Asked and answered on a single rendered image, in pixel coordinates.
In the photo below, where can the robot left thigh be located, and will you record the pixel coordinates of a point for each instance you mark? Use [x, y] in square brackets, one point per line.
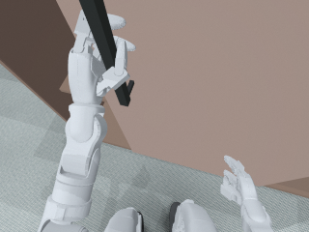
[125, 220]

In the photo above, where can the robot right forearm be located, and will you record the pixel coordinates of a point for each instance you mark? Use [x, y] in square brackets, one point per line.
[254, 217]

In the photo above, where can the robot left hand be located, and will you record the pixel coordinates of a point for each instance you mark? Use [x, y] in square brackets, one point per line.
[85, 65]

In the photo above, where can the robot left upper arm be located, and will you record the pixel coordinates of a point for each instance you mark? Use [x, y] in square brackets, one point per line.
[54, 227]

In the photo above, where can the robot left forearm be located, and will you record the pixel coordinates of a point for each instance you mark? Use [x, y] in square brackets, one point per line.
[71, 200]

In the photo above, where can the right robot foot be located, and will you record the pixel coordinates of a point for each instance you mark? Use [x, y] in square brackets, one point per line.
[172, 214]

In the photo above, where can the robot right hand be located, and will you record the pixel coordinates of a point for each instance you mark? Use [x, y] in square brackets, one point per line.
[242, 186]

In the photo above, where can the handle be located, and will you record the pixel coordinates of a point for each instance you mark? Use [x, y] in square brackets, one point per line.
[97, 18]

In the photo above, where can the wardrobe door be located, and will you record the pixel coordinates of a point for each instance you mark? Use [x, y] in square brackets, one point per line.
[215, 78]
[300, 184]

